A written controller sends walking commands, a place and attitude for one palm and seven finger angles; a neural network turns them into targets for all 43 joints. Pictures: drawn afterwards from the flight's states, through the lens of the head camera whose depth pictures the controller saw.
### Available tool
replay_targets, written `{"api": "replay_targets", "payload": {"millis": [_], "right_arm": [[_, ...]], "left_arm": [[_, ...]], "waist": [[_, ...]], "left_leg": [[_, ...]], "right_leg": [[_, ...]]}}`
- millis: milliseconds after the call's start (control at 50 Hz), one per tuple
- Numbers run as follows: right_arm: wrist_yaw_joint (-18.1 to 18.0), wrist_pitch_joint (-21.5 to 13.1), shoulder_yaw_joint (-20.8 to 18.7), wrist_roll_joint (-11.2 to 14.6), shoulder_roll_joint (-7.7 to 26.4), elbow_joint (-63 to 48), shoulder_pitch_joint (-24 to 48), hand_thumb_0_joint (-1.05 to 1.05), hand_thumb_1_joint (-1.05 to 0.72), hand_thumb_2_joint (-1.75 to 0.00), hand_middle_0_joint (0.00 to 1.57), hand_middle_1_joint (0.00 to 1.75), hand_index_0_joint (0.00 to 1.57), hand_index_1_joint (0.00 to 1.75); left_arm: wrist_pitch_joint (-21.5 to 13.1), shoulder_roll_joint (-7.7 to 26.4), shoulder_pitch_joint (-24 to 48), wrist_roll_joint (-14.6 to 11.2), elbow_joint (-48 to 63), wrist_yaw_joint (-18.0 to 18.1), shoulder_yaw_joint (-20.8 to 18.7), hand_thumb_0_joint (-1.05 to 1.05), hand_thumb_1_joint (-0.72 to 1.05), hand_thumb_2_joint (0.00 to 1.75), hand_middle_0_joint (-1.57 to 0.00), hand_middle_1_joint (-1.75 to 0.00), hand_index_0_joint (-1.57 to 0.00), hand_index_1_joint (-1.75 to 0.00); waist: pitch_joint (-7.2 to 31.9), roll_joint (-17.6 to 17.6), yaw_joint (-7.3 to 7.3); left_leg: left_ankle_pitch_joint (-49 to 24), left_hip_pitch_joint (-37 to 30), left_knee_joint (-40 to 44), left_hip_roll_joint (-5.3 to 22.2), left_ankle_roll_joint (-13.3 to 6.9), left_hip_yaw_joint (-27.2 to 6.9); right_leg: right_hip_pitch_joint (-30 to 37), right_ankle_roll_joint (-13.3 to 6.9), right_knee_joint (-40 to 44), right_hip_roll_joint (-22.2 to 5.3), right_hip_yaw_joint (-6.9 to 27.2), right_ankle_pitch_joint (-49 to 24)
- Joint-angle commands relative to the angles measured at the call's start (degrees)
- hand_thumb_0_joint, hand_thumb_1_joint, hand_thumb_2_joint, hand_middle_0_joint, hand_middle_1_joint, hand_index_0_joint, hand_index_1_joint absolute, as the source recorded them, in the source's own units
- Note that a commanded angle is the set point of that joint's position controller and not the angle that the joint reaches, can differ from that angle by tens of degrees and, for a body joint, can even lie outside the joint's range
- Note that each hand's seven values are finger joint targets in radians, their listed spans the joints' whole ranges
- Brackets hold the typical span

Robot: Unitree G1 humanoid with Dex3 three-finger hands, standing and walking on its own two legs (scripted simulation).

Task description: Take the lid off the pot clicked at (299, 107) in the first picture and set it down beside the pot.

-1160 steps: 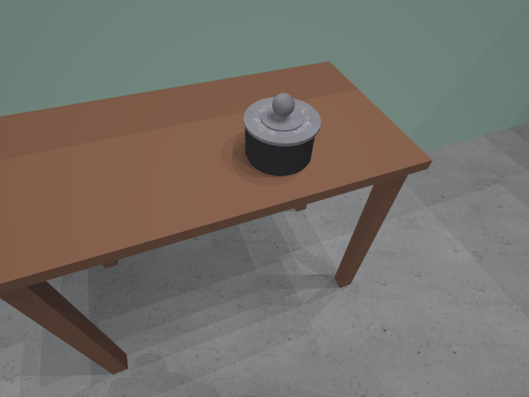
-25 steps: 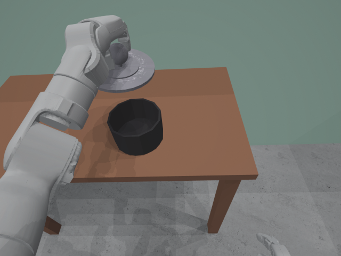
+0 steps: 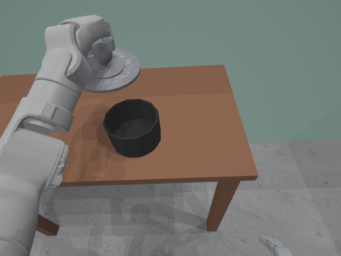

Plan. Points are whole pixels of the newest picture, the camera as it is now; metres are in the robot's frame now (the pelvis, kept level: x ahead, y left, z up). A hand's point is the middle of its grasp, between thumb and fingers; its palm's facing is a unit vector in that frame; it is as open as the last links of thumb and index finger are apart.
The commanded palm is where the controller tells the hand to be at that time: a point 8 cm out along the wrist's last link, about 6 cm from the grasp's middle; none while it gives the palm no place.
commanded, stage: move the lid sideways beside the pot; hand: left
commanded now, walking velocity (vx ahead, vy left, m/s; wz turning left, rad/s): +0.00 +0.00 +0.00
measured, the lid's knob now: (101, 53) +0.51 +0.16 +0.22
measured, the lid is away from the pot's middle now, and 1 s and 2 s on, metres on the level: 0.05 0.17 0.25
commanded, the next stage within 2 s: lower the lid onto the table in 1.72 s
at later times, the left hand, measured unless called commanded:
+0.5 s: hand (56, 66) +0.43 +0.23 +0.24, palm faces -0.23 -0.08 -0.97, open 8.2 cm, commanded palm +0.43 +0.24 +0.31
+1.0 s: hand (29, 67) +0.43 +0.29 +0.24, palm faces -0.23 -0.10 -0.97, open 8.2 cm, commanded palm +0.42 +0.30 +0.31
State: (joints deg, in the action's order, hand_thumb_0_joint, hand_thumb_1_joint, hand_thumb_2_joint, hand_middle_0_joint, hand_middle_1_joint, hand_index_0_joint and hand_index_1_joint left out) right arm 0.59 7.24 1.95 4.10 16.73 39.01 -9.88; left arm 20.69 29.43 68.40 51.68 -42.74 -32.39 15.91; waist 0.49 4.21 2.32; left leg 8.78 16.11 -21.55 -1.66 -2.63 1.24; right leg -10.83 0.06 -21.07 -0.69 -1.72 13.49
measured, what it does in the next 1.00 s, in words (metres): stands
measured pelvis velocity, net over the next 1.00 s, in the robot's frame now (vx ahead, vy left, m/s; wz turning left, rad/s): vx -0.01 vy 0.01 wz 0.02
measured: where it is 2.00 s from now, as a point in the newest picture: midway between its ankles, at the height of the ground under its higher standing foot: outside the picture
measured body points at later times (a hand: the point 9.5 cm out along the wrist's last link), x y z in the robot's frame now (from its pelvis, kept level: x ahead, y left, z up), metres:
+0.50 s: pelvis -0.01 +0.00 +0.00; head +0.02 -0.01 +0.45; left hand +0.44 +0.23 +0.30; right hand +0.15 -0.24 -0.12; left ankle +0.02 +0.09 -0.75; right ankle -0.03 -0.12 -0.74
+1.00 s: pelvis -0.01 +0.01 +0.00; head +0.03 +0.00 +0.45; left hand +0.44 +0.29 +0.30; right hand +0.10 -0.26 -0.13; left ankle +0.02 +0.09 -0.75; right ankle -0.03 -0.12 -0.74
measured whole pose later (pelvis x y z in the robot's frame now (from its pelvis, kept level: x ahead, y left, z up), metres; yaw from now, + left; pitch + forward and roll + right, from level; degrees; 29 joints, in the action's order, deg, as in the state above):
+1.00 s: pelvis -0.01 +0.01 +0.00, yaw +1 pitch +4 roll -2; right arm 0.4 11.0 1.2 5.7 18.0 38.4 -11.4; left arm 11.4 44.3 65.2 51.6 -42.8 -35.5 8.5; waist -1.0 3.3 2.9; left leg 8.6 19.7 -24.2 -1.7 -3.3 0.0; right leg -12.5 0.6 -20.5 -0.5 -2.9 12.1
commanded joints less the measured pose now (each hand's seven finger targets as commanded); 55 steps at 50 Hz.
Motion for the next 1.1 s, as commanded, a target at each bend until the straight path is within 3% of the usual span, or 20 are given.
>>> {"api": "replay_targets", "payload": {"millis": [0, 80, 100, 120, 180, 220, 280, 320, 380, 420, 480, 560, 620, 680, 720, 780, 860, 980, 1000, 1080], "right_arm": [[0.0, -2.5, -2.9, -0.1, 7.4, -8.3, 5.6, 0.00, -0.90, -0.90, 0.20, 0.30, 0.20, 0.30], [0.3, -2.1, -3.2, 0.3, 7.5, -8.1, 6.3, 0.00, -0.90, -0.90, 0.20, 0.30, 0.20, 0.30], [0.4, -2.2, -3.1, -0.1, 7.7, -8.1, 5.7, 0.00, -0.90, -0.90, 0.20, 0.30, 0.20, 0.30], [0.3, -2.0, -2.8, 0.1, 7.7, -8.2, 6.5, 0.00, -0.90, -0.90, 0.20, 0.30, 0.20, 0.30], [0.6, -1.2, -3.0, 0.6, 7.4, -8.2, 7.4, 0.00, -0.90, -0.90, 0.20, 0.30, 0.20, 0.30], [0.3, -1.1, -2.7, 0.4, 8.0, -7.9, 6.7, 0.00, -0.90, -0.90, 0.20, 0.30, 0.20, 0.30], [0.2, -0.4, -2.8, 0.9, 7.7, -7.9, 7.4, 0.00, -0.90, -0.90, 0.20, 0.30, 0.20, 0.30], [-0.2, -0.3, -2.5, 0.6, 8.0, -7.5, 6.9, 0.00, -0.90, -0.90, 0.20, 0.30, 0.20, 0.30], [-0.3, -0.3, -2.8, 0.8, 7.6, -7.5, 6.8, 0.00, -0.90, -0.90, 0.20, 0.30, 0.20, 0.30], [-0.5, 0.0, -2.4, 0.6, 8.1, -7.3, 6.1, 0.00, -0.90, -0.90, 0.20, 0.30, 0.20, 0.30], [-0.4, 0.3, -2.8, 1.1, 8.0, -6.9, 5.8, 0.00, -0.90, -0.90, 0.20, 0.30, 0.20, 0.30], [-0.9, 0.3, -2.6, 1.0, 8.4, -6.6, 4.4, 0.00, -0.90, -0.90, 0.20, 0.30, 0.20, 0.30], [-0.8, -0.1, -2.9, 0.8, 8.4, -7.1, 4.1, 0.00, -0.90, -0.90, 0.20, 0.30, 0.20, 0.30], [-0.7, 0.6, -3.4, 1.4, 9.0, -6.4, 2.7, 0.00, -0.90, -0.90, 0.20, 0.30, 0.20, 0.30], [-0.5, 1.0, -3.2, 1.3, 9.2, -7.0, 2.8, 0.00, -0.90, -0.90, 0.20, 0.30, 0.20, 0.30], [-0.3, 0.7, -3.8, 1.2, 9.1, -7.6, 3.3, 0.00, -0.90, -0.90, 0.20, 0.30, 0.20, 0.30], [-0.3, 1.2, -3.7, 1.3, 9.6, -7.2, 2.0, 0.00, -0.90, -0.90, 0.20, 0.30, 0.20, 0.30], [-0.5, 2.0, -3.9, 1.8, 10.1, -7.0, 1.4, 0.00, -0.90, -0.90, 0.20, 0.30, 0.20, 0.30], [-0.6, 2.0, -3.7, 1.6, 10.0, -7.4, 1.4, 0.00, -0.90, -0.90, 0.20, 0.30, 0.20, 0.30], [-1.1, 1.6, -3.8, 1.7, 10.1, -6.3, 0.6, 0.00, -0.90, -0.90, 0.20, 0.30, 0.20, 0.30]], "left_arm": [[-0.9, 17.1, 35.2, 0.9, 18.2, 2.5, -7.5, 0.00, 0.66, 1.05, -1.17, -1.16, -0.67, -0.97], [-1.1, 13.9, 32.1, -0.5, 19.3, 1.8, -5.0, 0.00, 0.66, 1.05, -1.17, -1.16, -0.67, -0.97], [-1.2, 19.5, 32.4, 0.5, 19.9, 2.1, -9.6, 0.00, 0.66, 1.05, -1.17, -1.16, -0.67, -0.97], [-1.4, 19.5, 32.0, 0.8, 18.5, 1.9, -9.2, 0.00, 0.66, 1.05, -1.17, -1.16, -0.67, -0.97], [-0.8, 13.0, 29.9, -0.6, 18.0, 1.3, -3.8, 0.00, 0.66, 1.05, -1.17, -1.16, -0.67, -0.97], [-1.2, 21.8, 31.5, 0.8, 17.5, 1.8, -10.4, 0.00, 0.66, 1.05, -1.17, -1.16, -0.67, -0.97], [-1.3, 15.4, 31.2, -0.4, 15.7, 0.9, -4.3, 0.00, 0.66, 1.05, -1.17, -1.16, -0.67, -0.97], [-2.0, 21.3, 34.3, 0.9, 16.1, 1.4, -8.6, 0.00, 0.66, 1.05, -1.17, -1.16, -0.67, -0.97], [-2.8, 16.5, 33.5, -0.3, 15.0, 0.9, -4.3, 0.00, 0.66, 1.05, -1.17, -1.16, -0.67, -0.97], [-3.6, 22.8, 33.8, 0.9, 12.6, 1.2, -9.2, 0.00, 0.66, 1.05, -1.17, -1.16, -0.67, -0.97], [-4.0, 16.9, 32.5, -0.3, 11.2, 0.8, -4.2, 0.00, 0.66, 1.05, -1.17, -1.16, -0.67, -0.97], [-5.7, 24.4, 35.8, 0.9, 10.1, 1.2, -9.1, 0.00, 0.66, 1.05, -1.17, -1.16, -0.67, -0.97], [-7.1, 26.0, 35.7, 1.2, 12.9, 1.4, -10.4, 0.00, 0.66, 1.05, -1.17, -1.16, -0.67, -0.97], [-7.3, 24.4, 29.6, 0.1, 6.7, 0.6, -9.1, 0.00, 0.66, 1.05, -1.17, -1.16, -0.67, -0.97], [-8.0, 29.1, 31.6, 1.1, 9.2, 0.7, -12.3, 0.00, 0.66, 1.05, -1.17, -1.16, -0.67, -0.97], [-8.8, 26.0, 32.0, 0.4, 14.7, 0.7, -9.7, 0.00, 0.66, 1.05, -1.17, -1.16, -0.67, -0.97], [-9.3, 32.9, 29.1, 0.7, 11.5, 0.4, -15.7, 0.00, 0.66, 1.05, -1.17, -1.16, -0.67, -0.97], [-9.7, 31.6, 27.1, 0.4, 9.4, 0.1, -13.5, 0.00, 0.66, 1.05, -1.17, -1.16, -0.67, -0.97], [-9.9, 34.4, 29.6, 1.2, 11.5, 0.2, -15.2, 0.00, 0.66, 1.05, -1.17, -1.16, -0.67, -0.97], [-10.7, 31.0, 30.9, 0.2, 10.9, 0.1, -12.1, 0.00, 0.66, 1.05, -1.17, -1.16, -0.67, -0.97]], "waist": [[29.0, -3.3, -0.90], [26.9, -2.3, -0.58], [28.8, -3.6, -1.40], [27.6, -3.6, -1.34], [25.0, -1.8, -0.51], [26.7, -3.9, -1.44], [23.7, -3.2, -0.14], [25.2, -2.8, -0.51], [24.3, -2.0, 0.42], [24.8, -3.3, -0.38], [22.3, -1.5, 0.57], [24.0, -2.3, 0.10], [27.1, -0.2, -0.18], [22.1, -2.4, 0.40], [24.1, -2.3, -0.33], [25.9, 2.7, 0.27], [24.7, -0.2, -0.45], [22.3, 0.7, 0.22], [24.8, 0.0, -0.15], [23.6, 3.1, 0.73]], "left_leg": [[-23.1, -20.2, -2.9, -1.9, -2.7, -4.0], [-25.2, -21.1, -3.6, -1.9, -2.6, -4.6], [-25.2, -20.8, -3.4, -1.8, -2.6, -4.4], [-24.5, -19.8, -3.6, -2.0, -2.6, -4.4], [-22.5, -19.8, -3.4, -1.9, -2.4, -4.6], [-20.8, -18.4, -3.2, -1.9, -2.4, -4.5], [-18.3, -17.7, -3.0, -2.0, -2.3, -4.4], [-16.9, -17.9, -2.7, -1.9, -2.2, -4.5], [-15.8, -18.3, -2.9, -2.1, -2.3, -4.9], [-14.0, -16.9, -2.4, -2.0, -2.2, -4.7], [-12.7, -17.0, -2.3, -1.8, -2.1, -4.8], [-10.0, -15.7, -1.8, -1.8, -2.4, -4.5], [-13.5, -18.2, -2.6, -1.9, -2.4, -5.0], [-13.3, -15.2, -2.3, -1.7, -2.4, -4.7], [-13.3, -15.0, -2.2, -1.6, -2.5, -4.4], [-17.8, -19.2, -3.2, -1.6, -2.3, -5.4], [-16.3, -16.7, -3.1, -1.5, -2.5, -4.9], [-15.7, -16.2, -3.1, -1.1, -2.4, -4.9], [-15.7, -17.1, -2.8, -0.8, -2.3, -4.8], [-14.8, -19.0, -2.9, -0.8, -2.3, -5.6]], "right_leg": [[2.8, -2.2, 0.6, 3.0, 0.6, -23.8], [0.5, -2.4, 0.8, 3.2, -0.1, -23.2], [2.3, -2.3, 0.5, 3.3, 0.4, -23.9], [2.0, -2.4, 0.2, 3.2, 0.3, -23.9], [-1.0, -2.5, 0.8, 3.2, -0.6, -20.3], [1.5, -2.6, 0.4, 3.4, -0.1, -20.9], [-0.8, -2.5, 1.1, 3.1, -0.7, -18.6], [-0.4, -2.6, 1.0, 3.4, -0.5, -17.4], [-2.1, -2.6, 1.5, 3.4, -1.0, -15.7], [-1.2, -2.7, 1.4, 3.5, -0.9, -14.4], [-3.5, -2.7, 2.0, 3.4, -1.5, -12.3], [-1.7, -2.5, 2.4, 3.4, -1.0, -11.1], [-1.3, -2.8, 2.0, 3.7, -0.8, -12.9], [-2.2, -2.6, 2.8, 3.6, -1.6, -13.4], [-0.5, -2.6, 2.1, 3.6, -1.1, -13.8], [-2.8, -2.9, 2.3, 3.9, -1.4, -14.0], [-1.5, -2.6, 2.1, 3.8, -1.1, -14.6], [-3.3, -2.6, 2.8, 4.0, -1.9, -13.1], [-2.3, -2.5, 2.1, 4.0, -1.6, -12.6], [-5.3, -2.6, 3.5, 4.3, -2.3, -10.0]]}}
